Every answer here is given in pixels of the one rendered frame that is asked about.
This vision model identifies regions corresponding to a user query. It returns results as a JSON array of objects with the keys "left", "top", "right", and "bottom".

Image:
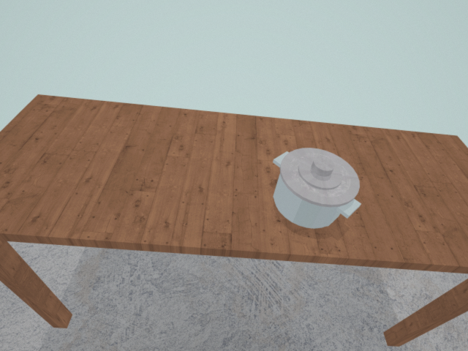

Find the knob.
[{"left": 312, "top": 156, "right": 335, "bottom": 177}]

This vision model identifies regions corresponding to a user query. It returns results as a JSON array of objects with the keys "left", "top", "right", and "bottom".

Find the pot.
[{"left": 273, "top": 151, "right": 361, "bottom": 229}]

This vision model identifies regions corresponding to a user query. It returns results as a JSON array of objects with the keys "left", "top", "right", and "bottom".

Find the table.
[{"left": 0, "top": 94, "right": 468, "bottom": 347}]

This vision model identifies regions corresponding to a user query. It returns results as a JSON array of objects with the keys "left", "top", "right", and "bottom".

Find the lid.
[{"left": 280, "top": 148, "right": 360, "bottom": 207}]

